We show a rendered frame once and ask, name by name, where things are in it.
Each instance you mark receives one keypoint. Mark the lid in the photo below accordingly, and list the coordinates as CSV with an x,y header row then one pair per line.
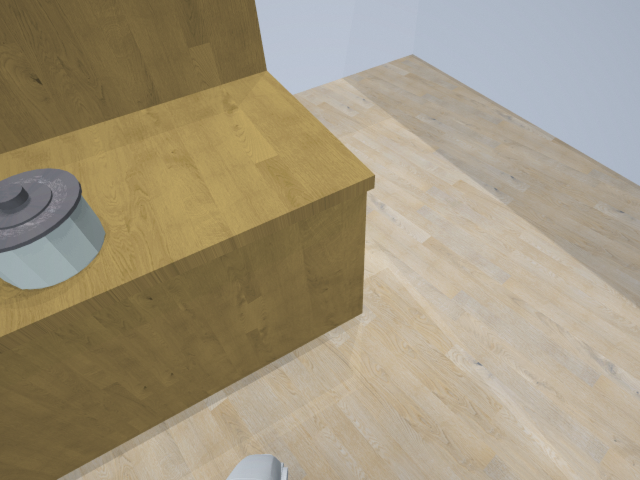
x,y
53,196

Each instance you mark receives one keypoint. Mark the robot left thigh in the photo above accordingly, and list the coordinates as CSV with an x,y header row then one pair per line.
x,y
259,467

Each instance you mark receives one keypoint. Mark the table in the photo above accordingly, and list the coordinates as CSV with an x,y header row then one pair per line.
x,y
234,219

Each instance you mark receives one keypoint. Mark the pot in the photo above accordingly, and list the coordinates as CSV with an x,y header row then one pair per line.
x,y
58,256

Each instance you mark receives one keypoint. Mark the knob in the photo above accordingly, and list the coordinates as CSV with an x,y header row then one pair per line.
x,y
12,196

